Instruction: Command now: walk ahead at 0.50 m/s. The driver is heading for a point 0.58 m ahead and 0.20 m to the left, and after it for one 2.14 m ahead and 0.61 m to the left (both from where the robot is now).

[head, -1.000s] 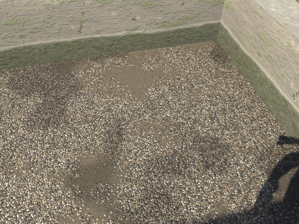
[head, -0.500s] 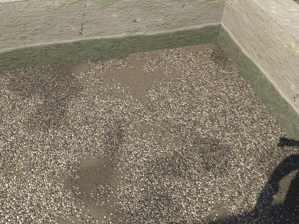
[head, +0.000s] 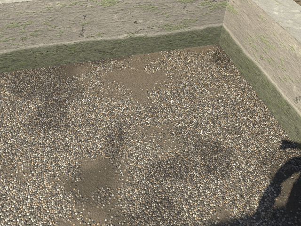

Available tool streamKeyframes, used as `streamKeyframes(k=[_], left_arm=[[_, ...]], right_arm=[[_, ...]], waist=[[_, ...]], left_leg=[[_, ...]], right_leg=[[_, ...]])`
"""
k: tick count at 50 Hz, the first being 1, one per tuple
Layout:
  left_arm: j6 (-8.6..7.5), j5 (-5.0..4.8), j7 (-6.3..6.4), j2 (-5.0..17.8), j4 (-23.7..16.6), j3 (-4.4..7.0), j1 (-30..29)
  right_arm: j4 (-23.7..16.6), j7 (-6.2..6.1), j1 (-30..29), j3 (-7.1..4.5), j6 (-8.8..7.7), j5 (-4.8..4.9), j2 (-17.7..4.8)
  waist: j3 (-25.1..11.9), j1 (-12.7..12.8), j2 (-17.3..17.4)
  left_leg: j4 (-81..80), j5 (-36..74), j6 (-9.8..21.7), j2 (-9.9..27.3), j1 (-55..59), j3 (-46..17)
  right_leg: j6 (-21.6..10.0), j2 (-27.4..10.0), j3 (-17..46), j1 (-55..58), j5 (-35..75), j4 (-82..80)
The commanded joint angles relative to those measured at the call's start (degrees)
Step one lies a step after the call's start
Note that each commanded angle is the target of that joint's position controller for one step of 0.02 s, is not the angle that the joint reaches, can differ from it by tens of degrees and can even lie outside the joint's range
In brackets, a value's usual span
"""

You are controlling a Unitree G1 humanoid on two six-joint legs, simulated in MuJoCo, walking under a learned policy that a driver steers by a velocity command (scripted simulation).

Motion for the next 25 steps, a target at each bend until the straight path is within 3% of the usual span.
streamKeyframes(k=[1, 2, 3, 4, 6, 7, 8, 9, 10, 12, 13, 14, 15, 16, 17, 18, 19, 20, 21, 24, 25], left_arm=[[-0.89, 0.22, -0.52, 3.7, -6.4, 1.06, -7.5], [-1.12, 0.91, -0.82, 3.4, -5.9, 1.07, -5.7], [-1.23, 0.28, -0.04, 3.5, -4.6, 1.00, -2.0], [-1.08, -0.11, 0.21, 3.7, -5.0, 1.06, -4.0], [-0.79, -0.19, 0.36, 3.8, -5.4, 1.06, -5.0], [-0.89, 0.23, -0.50, 3.6, -6.4, 1.07, -7.4], [-1.13, 0.91, -0.81, 3.4, -5.9, 1.07, -5.6], [-1.24, 0.29, -0.03, 3.4, -4.6, 1.00, -1.9], [-1.08, -0.11, 0.22, 3.7, -5.0, 1.06, -3.9], [-0.79, -0.19, 0.37, 3.8, -5.5, 1.06, -5.0], [-0.90, 0.24, -0.49, 3.6, -6.4, 1.07, -7.4], [-1.13, 0.92, -0.80, 3.4, -5.9, 1.08, -5.6], [-1.24, 0.29, -0.02, 3.4, -4.6, 1.01, -1.9], [-1.09, -0.10, 0.22, 3.7, -5.0, 1.07, -3.9], [-0.95, -0.17, 0.36, 3.7, -5.3, 1.05, -4.7], [-1.06, 0.26, -0.49, 3.5, -6.4, 1.09, -7.4], [-1.18, 0.83, -0.77, 3.4, -5.9, 1.10, -5.6], [-1.19, 0.22, -0.02, 3.4, -4.6, 0.99, -2.1], [-1.04, -0.13, 0.22, 3.7, -5.0, 1.05, -4.0], [-0.63, -0.19, 0.36, 3.9, -5.6, 1.03, -4.9], [-0.87, 0.31, -0.52, 3.6, -6.5, 1.03, -7.2]], right_arm=[[-6.6, 0.08, -6.8, -0.93, -0.48, 0.10, -4.1], [-6.3, 0.12, -5.9, -1.34, -0.29, -0.05, -4.9], [-4.7, -0.16, -2.5, -1.41, -0.91, -0.02, -4.3], [-5.0, -0.16, -3.4, -0.99, -1.02, 0.00, -3.4], [-5.0, -0.11, -4.2, -0.92, -1.09, -0.01, -3.3], [-6.6, 0.08, -6.8, -0.93, -0.47, 0.10, -4.1], [-6.3, 0.13, -5.9, -1.33, -0.28, -0.06, -4.9], [-4.7, -0.16, -2.5, -1.41, -0.90, -0.02, -4.3], [-5.0, -0.16, -3.4, -0.99, -1.01, 0.00, -3.4], [-5.0, -0.11, -4.2, -0.92, -1.08, -0.01, -3.3], [-6.6, 0.08, -6.8, -0.93, -0.46, 0.09, -4.1], [-6.3, 0.13, -5.9, -1.33, -0.27, -0.06, -4.9], [-4.7, -0.16, -2.5, -1.41, -0.88, -0.02, -4.3], [-5.0, -0.16, -3.4, -0.99, -1.00, 0.00, -3.4], [-5.0, -0.16, -3.9, -0.89, -1.06, -0.02, -3.2], [-6.6, 0.04, -6.8, -0.94, -0.49, 0.06, -4.1], [-6.3, 0.09, -6.1, -1.38, -0.27, -0.05, -4.8], [-4.7, -0.15, -2.7, -1.37, -0.79, 0.00, -4.1], [-5.1, -0.14, -3.6, -0.96, -0.91, -0.01, -3.2], [-5.1, -0.03, -4.3, -0.91, -0.99, 0.01, -3.3], [-6.6, 0.14, -6.7, -0.88, -0.43, 0.05, -4.1]], waist=[[1.0, 0.7, -0.3], [-2.2, 1.0, 0.3], [-7.8, -0.1, 1.1], [-4.2, -0.4, 0.1], [-2.0, -0.3, 0.0], [1.0, 0.7, -0.3], [-2.2, 1.0, 0.3], [-7.9, -0.1, 1.1], [-4.2, -0.4, 0.1], [-2.0, -0.3, 0.0], [1.0, 0.7, -0.3], [-2.2, 1.0, 0.3], [-7.9, -0.1, 1.1], [-4.2, -0.4, 0.1], [-3.0, -0.4, 0.0], [0.4, 0.7, -0.2], [-2.3, 0.9, 0.4], [-7.6, -0.1, 1.0], [-4.1, -0.5, -0.1], [-1.3, -0.4, -0.2], [1.0, 0.7, -0.5]], left_leg=[[-4.8, 23.5, 1.4, 1.9, -2.8, -2.5], [-4.2, 25.9, 1.5, 2.4, -1.4, -2.9], [-4.4, 14.9, 1.3, 1.0, 2.0, -1.2], [-5.0, 13.4, 1.2, 0.7, 0.3, -1.0], [-5.2, 12.6, 1.4, 0.6, -0.8, -1.2], [-4.8, 23.6, 1.4, 1.9, -2.8, -2.5], [-4.2, 26.0, 1.5, 2.4, -1.4, -2.9], [-4.3, 15.0, 1.3, 1.0, 2.0, -1.2], [-4.9, 13.5, 1.2, 0.6, 0.3, -1.0], [-5.1, 12.7, 1.4, 0.6, -0.8, -1.2], [-4.7, 23.7, 1.4, 1.9, -2.9, -2.5], [-4.1, 26.1, 1.5, 2.3, -1.4, -2.9], [-4.2, 15.1, 1.3, 1.0, 1.9, -1.2], [-4.9, 13.6, 1.2, 0.6, 0.2, -1.0], [-5.1, 12.8, 1.3, 0.6, -0.5, -1.2], [-4.7, 23.8, 1.5, 1.9, -2.7, -2.6], [-4.0, 25.7, 1.5, 2.2, -1.5, -2.8], [-4.2, 14.7, 1.2, 0.9, 1.7, -1.1], [-4.8, 13.1, 1.1, 0.5, 0.1, -0.9], [-5.0, 12.4, 1.3, 0.4, -1.3, -1.1], [-4.6, 23.7, 1.4, 1.9, -3.1, -2.6]], right_leg=[[-1.6, -2.9, 1.5, -0.9, 22.3, -4.9], [-1.6, -2.9, 1.2, 0.4, 23.9, -4.4], [-1.6, -2.8, 2.5, 2.9, 14.1, -6.1], [-1.6, -2.7, 2.8, 1.3, 12.8, -6.9], [-1.8, -2.9, 3.2, 0.5, 12.1, -7.4], [-1.6, -2.9, 1.4, -0.9, 22.3, -4.8], [-1.6, -2.9, 1.2, 0.3, 23.9, -4.3], [-1.6, -2.8, 2.4, 2.9, 14.1, -6.0], [-1.6, -2.7, 2.7, 1.3, 12.9, -6.8], [-1.8, -2.9, 3.1, 0.5, 12.1, -7.3], [-1.6, -2.9, 1.4, -1.0, 22.3, -4.8], [-1.6, -2.9, 1.1, 0.3, 23.9, -4.2], [-1.6, -2.8, 2.3, 2.9, 14.2, -6.0], [-1.6, -2.7, 2.7, 1.3, 12.9, -6.8], [-1.7, -2.9, 2.9, 0.9, 12.3, -7.1], [-1.6, -3.0, 1.3, -0.5, 22.7, -4.6], [-1.6, -3.0, 1.0, 0.5, 24.1, -4.2], [-1.6, -3.0, 2.3, 2.6, 14.2, -6.0], [-1.6, -2.9, 2.7, 1.2, 12.8, -6.8], [-1.7, -3.1, 3.0, -0.3, 11.5, -7.5], [-1.6, -3.0, 1.2, -1.3, 21.9, -4.7]])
